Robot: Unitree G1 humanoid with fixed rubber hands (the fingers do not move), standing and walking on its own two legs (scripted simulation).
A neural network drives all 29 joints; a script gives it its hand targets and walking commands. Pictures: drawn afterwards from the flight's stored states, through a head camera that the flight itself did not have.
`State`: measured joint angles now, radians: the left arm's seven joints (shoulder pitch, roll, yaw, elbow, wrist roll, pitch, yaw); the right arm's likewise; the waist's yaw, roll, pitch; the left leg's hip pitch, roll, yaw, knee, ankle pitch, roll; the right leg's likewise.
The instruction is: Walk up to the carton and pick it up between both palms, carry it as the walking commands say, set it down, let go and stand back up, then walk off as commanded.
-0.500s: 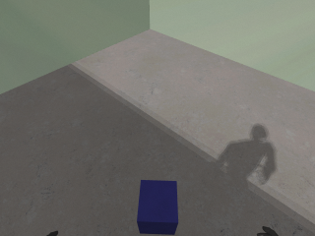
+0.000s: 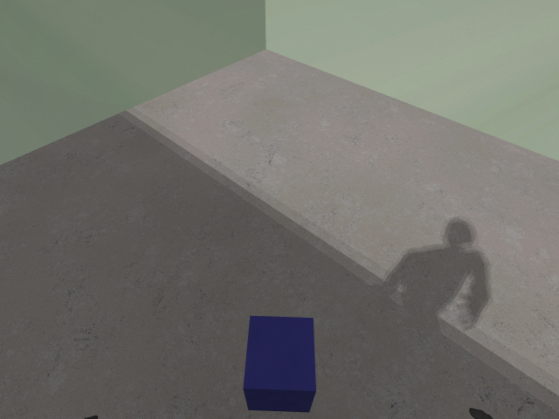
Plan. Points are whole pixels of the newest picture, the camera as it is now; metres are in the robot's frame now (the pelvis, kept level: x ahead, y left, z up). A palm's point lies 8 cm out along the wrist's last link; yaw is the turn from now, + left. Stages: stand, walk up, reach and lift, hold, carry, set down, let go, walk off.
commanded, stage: stand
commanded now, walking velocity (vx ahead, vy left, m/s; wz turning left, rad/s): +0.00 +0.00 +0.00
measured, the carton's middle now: (280, 364) +0.41 +0.00 -0.66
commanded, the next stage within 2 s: walk off in 0.20 s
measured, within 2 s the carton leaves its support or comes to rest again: neither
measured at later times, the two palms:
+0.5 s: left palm out of the picture +0.07 +0.31 -0.11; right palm out of the picture +0.08 -0.30 -0.11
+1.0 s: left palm out of the picture -0.08 +0.22 -0.11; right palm out of the picture +0.02 -0.33 -0.14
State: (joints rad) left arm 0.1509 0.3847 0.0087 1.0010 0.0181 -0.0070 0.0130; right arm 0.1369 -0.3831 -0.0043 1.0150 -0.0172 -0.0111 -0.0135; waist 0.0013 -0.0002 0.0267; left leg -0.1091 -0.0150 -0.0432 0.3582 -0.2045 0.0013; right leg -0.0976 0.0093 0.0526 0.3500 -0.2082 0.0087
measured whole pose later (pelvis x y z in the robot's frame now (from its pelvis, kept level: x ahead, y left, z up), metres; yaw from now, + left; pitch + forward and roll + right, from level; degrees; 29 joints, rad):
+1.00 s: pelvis -0.09 -0.06 +0.00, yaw +10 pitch -1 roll +2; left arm 0.23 0.27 0.01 0.92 0.02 0.04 0.04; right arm 0.19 -0.32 -0.05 0.98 -0.02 0.09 -0.01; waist 0.02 0.03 0.05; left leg -0.30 -0.03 -0.07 0.92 -0.45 -0.06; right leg -0.23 -0.03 -0.08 0.44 -0.18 -0.04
